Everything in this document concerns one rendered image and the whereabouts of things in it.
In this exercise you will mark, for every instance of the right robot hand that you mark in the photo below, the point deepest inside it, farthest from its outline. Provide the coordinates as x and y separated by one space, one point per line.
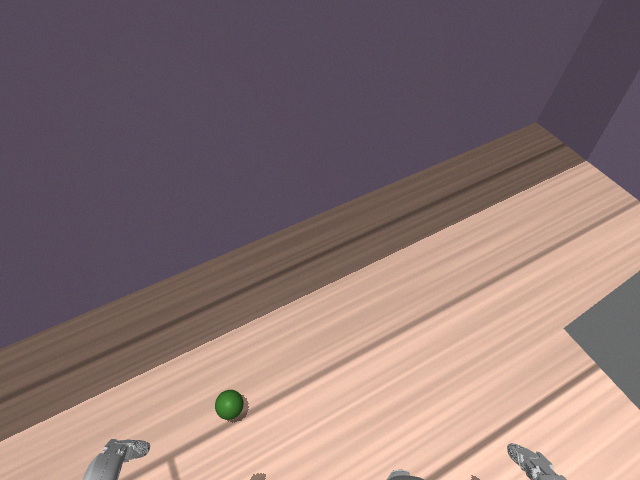
536 466

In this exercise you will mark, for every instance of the ball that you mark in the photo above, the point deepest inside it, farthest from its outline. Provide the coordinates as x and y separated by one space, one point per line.
229 404

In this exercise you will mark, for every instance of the left robot hand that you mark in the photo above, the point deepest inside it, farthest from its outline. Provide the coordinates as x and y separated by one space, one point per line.
107 465

